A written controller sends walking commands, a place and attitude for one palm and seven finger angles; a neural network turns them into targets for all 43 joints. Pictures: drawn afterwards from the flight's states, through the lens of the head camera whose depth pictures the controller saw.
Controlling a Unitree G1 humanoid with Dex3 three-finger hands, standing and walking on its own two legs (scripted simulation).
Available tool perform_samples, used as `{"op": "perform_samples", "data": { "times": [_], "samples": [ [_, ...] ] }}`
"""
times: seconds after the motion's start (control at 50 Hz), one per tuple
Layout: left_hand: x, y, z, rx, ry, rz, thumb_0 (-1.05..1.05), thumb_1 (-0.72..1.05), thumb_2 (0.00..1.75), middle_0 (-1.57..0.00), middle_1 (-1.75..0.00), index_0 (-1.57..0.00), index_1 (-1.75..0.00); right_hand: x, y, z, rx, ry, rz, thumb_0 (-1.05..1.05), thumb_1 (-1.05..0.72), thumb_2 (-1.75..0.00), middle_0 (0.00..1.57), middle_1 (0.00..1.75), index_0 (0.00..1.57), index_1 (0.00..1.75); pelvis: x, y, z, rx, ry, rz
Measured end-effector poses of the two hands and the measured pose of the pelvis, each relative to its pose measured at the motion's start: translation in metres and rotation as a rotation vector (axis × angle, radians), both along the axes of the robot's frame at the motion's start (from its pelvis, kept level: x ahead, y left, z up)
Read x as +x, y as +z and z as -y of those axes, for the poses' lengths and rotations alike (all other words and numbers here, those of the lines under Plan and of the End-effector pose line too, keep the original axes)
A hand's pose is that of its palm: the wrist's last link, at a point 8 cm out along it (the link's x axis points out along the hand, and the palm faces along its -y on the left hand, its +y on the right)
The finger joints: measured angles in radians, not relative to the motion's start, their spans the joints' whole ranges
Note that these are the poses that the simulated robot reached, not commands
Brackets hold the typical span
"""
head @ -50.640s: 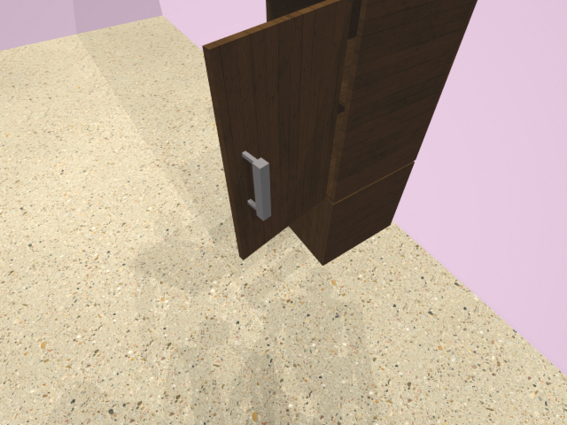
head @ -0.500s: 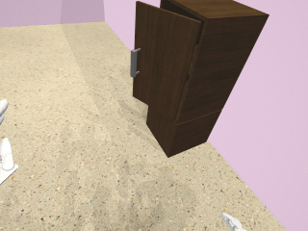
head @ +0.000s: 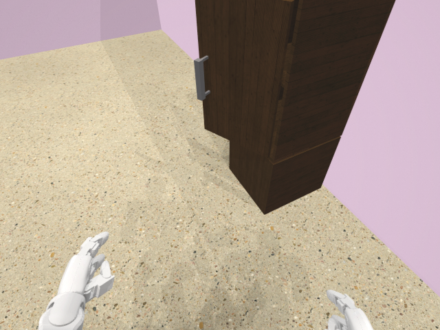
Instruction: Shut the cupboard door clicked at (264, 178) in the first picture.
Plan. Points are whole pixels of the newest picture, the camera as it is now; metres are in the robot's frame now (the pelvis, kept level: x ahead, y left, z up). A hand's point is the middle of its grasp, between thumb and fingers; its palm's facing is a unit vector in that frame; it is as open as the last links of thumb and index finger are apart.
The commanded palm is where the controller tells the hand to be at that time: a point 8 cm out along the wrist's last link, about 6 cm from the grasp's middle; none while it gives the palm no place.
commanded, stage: let the arm hang, fingers relaxed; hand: left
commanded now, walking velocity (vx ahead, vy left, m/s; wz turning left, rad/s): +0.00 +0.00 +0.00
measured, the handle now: (203, 78) +1.02 +0.06 -0.03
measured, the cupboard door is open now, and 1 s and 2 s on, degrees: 26 26 26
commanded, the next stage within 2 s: look to check the result in 0.94 s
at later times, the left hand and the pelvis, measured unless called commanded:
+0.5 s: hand out of the picture -0.01 +0.18 -0.15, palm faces +0.03 -0.98 -0.20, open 7.3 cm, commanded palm none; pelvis +0.01 +0.00 +0.03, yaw +0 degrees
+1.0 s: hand out of the picture -0.03 +0.17 -0.15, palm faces +0.01 -0.99 -0.17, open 7.4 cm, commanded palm none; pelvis +0.00 +0.01 +0.03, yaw -1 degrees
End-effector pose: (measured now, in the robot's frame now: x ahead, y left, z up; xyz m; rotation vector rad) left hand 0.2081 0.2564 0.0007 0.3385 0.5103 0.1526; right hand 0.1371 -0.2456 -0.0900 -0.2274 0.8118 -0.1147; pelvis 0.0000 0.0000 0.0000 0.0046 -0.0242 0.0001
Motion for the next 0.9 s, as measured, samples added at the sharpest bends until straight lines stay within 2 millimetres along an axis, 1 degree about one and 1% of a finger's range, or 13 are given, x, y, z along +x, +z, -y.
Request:
{"op": "perform_samples", "data": {
  "times": [0.06, 0.1, 0.12, 0.16, 0.22, 0.26, 0.32, 0.38, 0.42, 0.54, 0.64, 0.76, 0.9],
  "samples": [
    [-0.052, -0.073, 0.036, -0.109, -0.024, -0.33, 0.0, 0.91, 0.9, -0.2, -0.3, -0.19, -0.29, -0.019, -0.011, -0.004, 0.03, -0.005, -0.086, 0.0, -0.9, -0.9, 0.21, 0.3, 0.2, 0.3, -0.005, 0.0, 0.007, 0.022, -0.013, -0.002],
    [-0.099, -0.108, 0.058, -0.174, -0.002, -0.5, 0.01, 0.91, 0.9, -0.2, -0.3, -0.2, -0.29, -0.035, -0.022, -0.002, 0.043, -0.012, -0.171, 0.0, -0.9, -0.9, 0.21, 0.3, 0.2, 0.3, -0.007, -0.002, 0.014, 0.033, -0.014, -0.006],
    [-0.12, -0.116, 0.06, -0.209, 0.068, -0.538, -0.01, 0.93, 0.9, -0.2, -0.3, -0.2, -0.29, -0.045, -0.025, 0.0, 0.045, -0.019, -0.226, 0.0, -0.9, -0.9, 0.21, 0.3, 0.2, 0.3, -0.007, 0.0, 0.017, 0.025, -0.001, -0.007],
    [-0.151, -0.118, 0.049, -0.209, 0.176, -0.585, -0.05, 0.99, 0.89, -0.21, -0.3, -0.21, -0.3, -0.063, -0.028, 0.003, 0.039, -0.019, -0.348, 0.0, -0.9, -0.9, 0.21, 0.3, 0.2, 0.3, -0.004, 0.006, 0.022, 0.009, 0.029, -0.016],
    [-0.192, -0.117, 0.035, -0.186, 0.247, -0.711, -0.06, 1.0, 0.89, -0.21, -0.3, -0.21, -0.3, -0.085, -0.024, 0.007, 0.022, -0.04, -0.477, 0.0, -0.9, -0.9, 0.21, 0.3, 0.2, 0.3, 0.003, 0.016, 0.023, -0.005, 0.032, -0.038],
    [-0.213, -0.116, 0.028, -0.168, 0.265, -0.797, -0.05, 0.99, 0.9, -0.21, -0.3, -0.21, -0.3, -0.094, -0.022, 0.009, 0.017, -0.068, -0.511, 0.01, -0.9, -0.9, 0.21, 0.3, 0.2, 0.3, 0.008, 0.019, 0.02, -0.011, 0.026, -0.05],
    [-0.234, -0.118, 0.02, -0.158, 0.286, -0.891, -0.03, 0.96, 0.9, -0.2, -0.3, -0.2, -0.3, -0.104, -0.024, 0.007, 0.006, -0.096, -0.535, 0.01, -0.9, -0.9, 0.21, 0.3, 0.2, 0.3, 0.013, 0.019, 0.014, -0.023, 0.027, -0.053],
    [-0.241, -0.116, 0.02, -0.16, 0.283, -0.933, -0.02, 0.94, 0.9, -0.2, -0.3, -0.2, -0.29, -0.109, -0.021, 0.0, 0.005, -0.112, -0.547, 0.0, -0.91, -0.9, 0.2, 0.3, 0.2, 0.3, 0.015, 0.024, 0.01, -0.012, 0.006, -0.035],
    [-0.239, -0.116, 0.022, -0.171, 0.271, -0.941, -0.01, 0.93, 0.9, -0.2, -0.3, -0.2, -0.29, -0.109, -0.02, -0.005, 0.012, -0.122, -0.537, 0.0, -0.91, -0.9, 0.2, 0.3, 0.2, 0.3, 0.015, 0.027, 0.008, -0.01, 0.001, -0.023],
    [-0.214, -0.119, 0.035, -0.21, 0.217, -0.878, 0.0, 0.91, 0.9, -0.2, -0.3, -0.2, -0.29, -0.11, -0.02, -0.018, 0.031, -0.127, -0.51, 0.01, -0.92, -0.9, 0.21, 0.3, 0.2, 0.3, 0.011, 0.031, 0.002, -0.008, -0.004, 0.008],
    [-0.198, -0.121, 0.04, -0.217, 0.179, -0.836, 0.01, 0.93, 0.9, -0.2, -0.3, -0.2, -0.29, -0.121, -0.019, -0.022, 0.04, -0.139, -0.51, 0.01, -0.93, -0.9, 0.21, 0.3, 0.2, 0.3, 0.007, 0.032, 0.0, -0.006, -0.011, 0.018],
    [-0.203, -0.12, 0.036, -0.213, 0.174, -0.841, 0.01, 0.93, 0.9, -0.2, -0.3, -0.2, -0.29, -0.145, -0.02, -0.029, 0.058, -0.157, -0.552, 0.0, -0.92, -0.9, 0.2, 0.3, 0.2, 0.3, 0.003, 0.033, -0.003, -0.005, -0.015, 0.019],
    [-0.222, -0.119, 0.033, -0.21, 0.189, -0.889, 0.0, 0.91, 0.9, -0.2, -0.3, -0.2, -0.29, -0.174, -0.023, -0.04, 0.08, -0.176, -0.62, 0.0, -0.91, -0.9, 0.2, 0.3, 0.2, 0.3, -0.001, 0.033, -0.006, -0.004, -0.017, 0.019]
  ]
}}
